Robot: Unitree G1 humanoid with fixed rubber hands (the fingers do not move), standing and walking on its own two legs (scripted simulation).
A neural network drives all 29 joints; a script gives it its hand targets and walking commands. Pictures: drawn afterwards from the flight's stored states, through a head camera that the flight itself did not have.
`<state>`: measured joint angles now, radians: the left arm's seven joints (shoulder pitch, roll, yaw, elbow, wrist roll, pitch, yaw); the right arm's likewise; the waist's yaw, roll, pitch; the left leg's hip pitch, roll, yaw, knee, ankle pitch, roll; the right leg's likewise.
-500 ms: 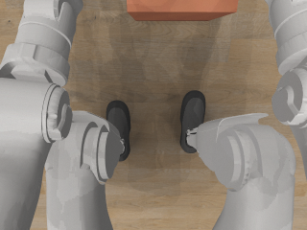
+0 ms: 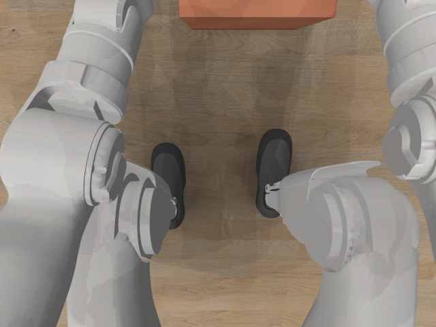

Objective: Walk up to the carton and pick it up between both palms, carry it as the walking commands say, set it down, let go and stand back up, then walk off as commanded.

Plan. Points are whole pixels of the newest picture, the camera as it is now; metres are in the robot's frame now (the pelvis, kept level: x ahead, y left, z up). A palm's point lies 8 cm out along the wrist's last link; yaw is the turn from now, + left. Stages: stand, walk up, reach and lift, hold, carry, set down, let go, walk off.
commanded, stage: reach and lift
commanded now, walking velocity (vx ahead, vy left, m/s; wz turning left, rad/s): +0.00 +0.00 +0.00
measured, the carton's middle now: out of the picture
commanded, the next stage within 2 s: none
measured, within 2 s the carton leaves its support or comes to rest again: leaves its support in 0.80 s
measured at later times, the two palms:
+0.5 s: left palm out of the picture +0.56 +0.09 -0.21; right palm out of the picture +0.56 -0.20 -0.21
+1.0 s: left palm out of the picture +0.56 +0.10 -0.17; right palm out of the picture +0.58 -0.19 -0.15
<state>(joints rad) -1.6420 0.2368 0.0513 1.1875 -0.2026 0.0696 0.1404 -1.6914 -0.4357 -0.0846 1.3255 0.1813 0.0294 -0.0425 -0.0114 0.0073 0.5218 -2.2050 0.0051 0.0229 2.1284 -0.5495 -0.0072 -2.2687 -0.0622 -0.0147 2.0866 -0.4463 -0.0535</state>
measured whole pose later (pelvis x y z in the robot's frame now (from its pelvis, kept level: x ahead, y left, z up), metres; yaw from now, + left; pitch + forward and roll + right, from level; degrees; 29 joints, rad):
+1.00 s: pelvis +0.00 +0.00 +0.00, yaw +0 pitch +31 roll +2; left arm -1.58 0.22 0.16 1.04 -0.14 0.22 0.16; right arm -1.69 -0.42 -0.05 1.18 0.18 0.19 -0.06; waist -0.01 0.01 0.51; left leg -2.14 -0.01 0.02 2.15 -0.56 -0.01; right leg -2.21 -0.05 -0.01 2.11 -0.45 -0.05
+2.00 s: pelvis -0.01 +0.01 +0.03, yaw -1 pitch +23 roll +1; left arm -1.41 0.04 0.27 0.74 -0.01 0.45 0.40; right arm -1.62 -0.24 -0.35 0.94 -0.11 0.35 -0.18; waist -0.01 0.01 0.50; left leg -1.92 -0.04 0.01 2.10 -0.58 -0.01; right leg -1.97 -0.02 0.00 2.06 -0.48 -0.02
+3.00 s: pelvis -0.01 +0.01 +0.13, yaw -2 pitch +19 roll +1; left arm -1.14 -0.06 0.37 0.60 0.13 0.54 0.33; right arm -1.37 -0.10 -0.41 0.86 -0.20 0.40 -0.16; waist -0.01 0.01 0.33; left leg -1.56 -0.05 0.00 1.81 -0.57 0.00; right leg -1.62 0.01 0.02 1.77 -0.48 -0.01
